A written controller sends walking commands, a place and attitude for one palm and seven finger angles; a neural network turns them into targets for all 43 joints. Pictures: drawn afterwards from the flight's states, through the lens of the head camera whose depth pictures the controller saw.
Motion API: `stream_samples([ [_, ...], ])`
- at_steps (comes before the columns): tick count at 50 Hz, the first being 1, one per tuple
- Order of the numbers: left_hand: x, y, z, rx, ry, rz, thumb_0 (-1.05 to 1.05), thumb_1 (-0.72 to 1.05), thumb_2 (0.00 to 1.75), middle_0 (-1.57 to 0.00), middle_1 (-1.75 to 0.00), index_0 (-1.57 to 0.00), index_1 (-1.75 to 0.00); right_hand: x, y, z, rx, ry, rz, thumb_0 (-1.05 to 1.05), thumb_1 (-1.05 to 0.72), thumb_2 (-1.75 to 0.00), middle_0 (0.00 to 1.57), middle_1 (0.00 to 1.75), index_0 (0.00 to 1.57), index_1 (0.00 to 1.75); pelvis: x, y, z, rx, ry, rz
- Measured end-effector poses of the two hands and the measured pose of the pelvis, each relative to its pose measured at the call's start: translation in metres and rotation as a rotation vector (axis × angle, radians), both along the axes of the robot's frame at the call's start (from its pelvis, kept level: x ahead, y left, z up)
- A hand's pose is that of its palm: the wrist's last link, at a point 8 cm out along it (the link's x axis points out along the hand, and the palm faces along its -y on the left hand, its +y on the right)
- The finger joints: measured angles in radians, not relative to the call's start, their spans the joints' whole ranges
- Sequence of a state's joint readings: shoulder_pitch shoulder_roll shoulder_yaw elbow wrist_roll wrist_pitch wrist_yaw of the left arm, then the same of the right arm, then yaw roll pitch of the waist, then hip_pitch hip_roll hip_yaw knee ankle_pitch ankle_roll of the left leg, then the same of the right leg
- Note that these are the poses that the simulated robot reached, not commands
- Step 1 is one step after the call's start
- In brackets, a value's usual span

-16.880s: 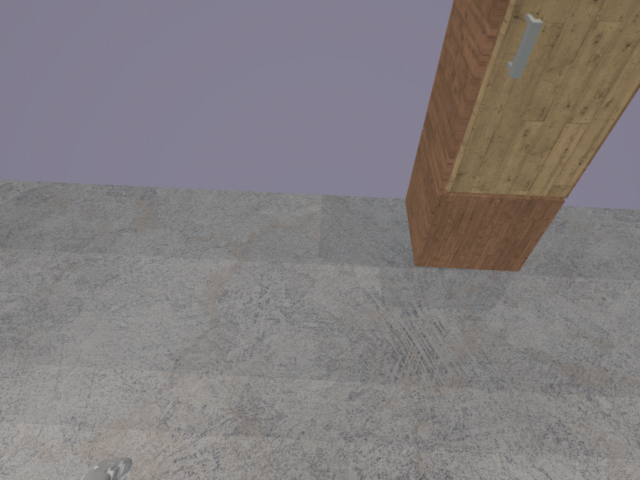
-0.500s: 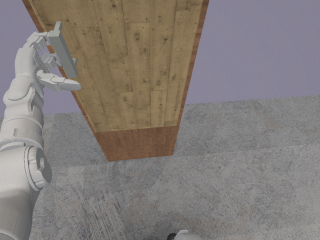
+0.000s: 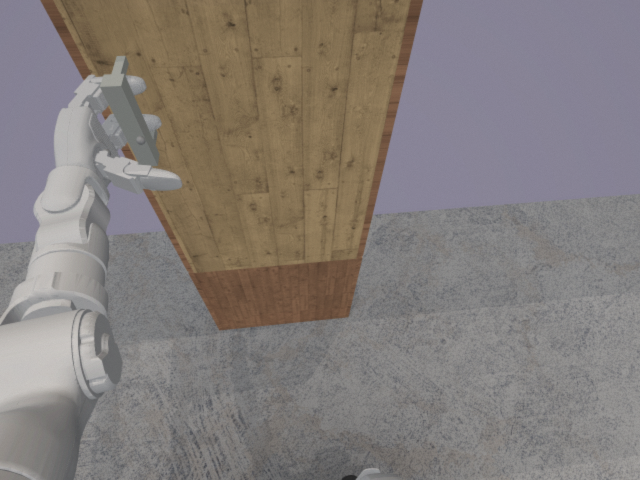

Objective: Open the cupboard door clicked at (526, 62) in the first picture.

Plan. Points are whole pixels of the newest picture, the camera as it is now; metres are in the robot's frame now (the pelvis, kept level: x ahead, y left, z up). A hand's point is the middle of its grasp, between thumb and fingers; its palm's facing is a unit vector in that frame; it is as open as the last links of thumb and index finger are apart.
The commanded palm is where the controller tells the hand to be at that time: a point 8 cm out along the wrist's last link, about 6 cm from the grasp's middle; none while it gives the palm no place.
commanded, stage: slide the fingers in behind the handle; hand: left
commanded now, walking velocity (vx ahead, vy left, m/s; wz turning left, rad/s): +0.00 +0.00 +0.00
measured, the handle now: (135, 113) +0.54 +0.21 +0.14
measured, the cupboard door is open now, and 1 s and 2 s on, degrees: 0 0 23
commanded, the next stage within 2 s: close the thumb around the handle in 0.46 s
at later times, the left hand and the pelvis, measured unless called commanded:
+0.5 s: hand (147, 146) +0.48 +0.18 +0.14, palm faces +0.07 -1.00 +0.02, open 14.0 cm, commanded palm +0.45 +0.23 +0.14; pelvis -0.01 +0.00 +0.00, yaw +1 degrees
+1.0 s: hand (148, 144) +0.48 +0.18 +0.14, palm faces +0.08 -1.00 +0.00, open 8.8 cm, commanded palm +0.46 +0.22 +0.14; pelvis -0.01 -0.01 +0.00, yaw +1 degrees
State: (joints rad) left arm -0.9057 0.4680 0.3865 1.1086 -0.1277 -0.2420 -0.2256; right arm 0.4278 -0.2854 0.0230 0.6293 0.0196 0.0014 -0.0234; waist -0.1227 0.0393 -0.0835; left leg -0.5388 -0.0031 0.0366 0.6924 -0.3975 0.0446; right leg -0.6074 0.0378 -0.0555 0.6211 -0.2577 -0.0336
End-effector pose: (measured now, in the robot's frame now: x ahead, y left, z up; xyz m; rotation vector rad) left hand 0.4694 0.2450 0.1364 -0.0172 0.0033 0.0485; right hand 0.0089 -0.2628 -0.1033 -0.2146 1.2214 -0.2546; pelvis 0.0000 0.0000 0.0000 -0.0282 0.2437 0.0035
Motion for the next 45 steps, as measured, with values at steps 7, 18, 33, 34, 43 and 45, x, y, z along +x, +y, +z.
stream_samples([
  [7,-0.003,-0.011,-0.003,-0.018,0.018,-0.003,-0.01,-0.50,0.30,-0.30,-1.20,-0.30,-1.20,0.018,0.008,-0.002,0.023,-0.043,0.021,0.01,-0.90,-0.90,0.20,0.30,0.21,0.30,0.002,0.002,0.000,0.001,-0.013,0.003],
  [18,-0.010,-0.009,0.007,0.016,-0.024,0.014,-0.02,-0.50,0.30,-0.30,-1.20,-0.30,-1.20,0.018,0.013,-0.006,0.043,-0.049,0.026,0.00,-0.90,-0.90,0.20,0.30,0.21,0.30,0.000,0.003,0.000,0.004,-0.022,0.002],
  [33,-0.013,-0.013,0.002,0.017,-0.003,0.033,-0.01,-0.47,0.32,-0.29,-1.20,-0.29,-1.21,-0.006,0.000,-0.006,0.013,-0.012,0.023,0.01,-0.90,-0.90,0.20,0.30,0.21,0.30,-0.012,-0.002,-0.001,0.009,-0.027,0.012],
  [34,-0.013,-0.013,0.002,0.017,-0.002,0.034,-0.01,-0.45,0.32,-0.29,-1.20,-0.29,-1.21,-0.008,0.000,-0.006,0.013,-0.009,0.023,0.01,-0.90,-0.90,0.20,0.30,0.21,0.30,-0.012,-0.002,-0.001,0.009,-0.026,0.013],
  [43,-0.010,-0.012,0.003,0.017,0.005,0.027,-0.01,-0.11,0.47,-0.32,-1.24,-0.32,-1.25,-0.015,-0.004,-0.005,0.006,0.000,0.013,0.01,-0.90,-0.90,0.20,0.30,0.21,0.30,-0.013,-0.006,-0.001,0.010,-0.021,0.011],
  [45,-0.010,-0.012,0.003,0.019,0.004,0.027,-0.01,-0.01,0.51,-0.33,-1.25,-0.33,-1.26,-0.015,-0.004,-0.005,0.006,0.000,0.013,0.01,-0.90,-0.90,0.20,0.30,0.21,0.30,-0.013,-0.006,-0.001,0.009,-0.019,0.012],
])
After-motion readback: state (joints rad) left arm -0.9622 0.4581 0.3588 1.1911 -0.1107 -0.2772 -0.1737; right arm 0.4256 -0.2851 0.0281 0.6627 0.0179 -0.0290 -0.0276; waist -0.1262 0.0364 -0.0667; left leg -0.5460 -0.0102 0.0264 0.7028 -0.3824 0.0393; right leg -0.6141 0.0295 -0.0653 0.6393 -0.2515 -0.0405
